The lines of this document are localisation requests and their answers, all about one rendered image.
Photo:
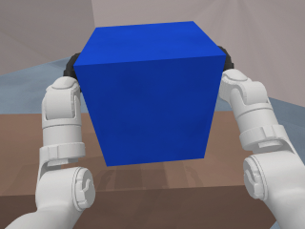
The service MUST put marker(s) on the right robot upper arm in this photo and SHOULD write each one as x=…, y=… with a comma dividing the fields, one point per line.
x=278, y=178

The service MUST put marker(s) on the pedestal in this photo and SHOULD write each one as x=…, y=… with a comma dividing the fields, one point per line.
x=200, y=193

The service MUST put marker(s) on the left robot hand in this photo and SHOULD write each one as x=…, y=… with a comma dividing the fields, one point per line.
x=70, y=72

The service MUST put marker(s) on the right robot hand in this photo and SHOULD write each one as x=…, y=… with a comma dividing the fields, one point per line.
x=228, y=65

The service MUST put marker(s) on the left robot upper arm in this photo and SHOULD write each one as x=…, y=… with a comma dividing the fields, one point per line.
x=61, y=197

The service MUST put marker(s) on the left robot forearm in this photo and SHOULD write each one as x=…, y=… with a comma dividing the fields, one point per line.
x=61, y=124

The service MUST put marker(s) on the right robot forearm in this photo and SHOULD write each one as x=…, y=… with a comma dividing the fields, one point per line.
x=254, y=114

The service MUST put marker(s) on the carton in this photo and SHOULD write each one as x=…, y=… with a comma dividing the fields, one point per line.
x=150, y=90

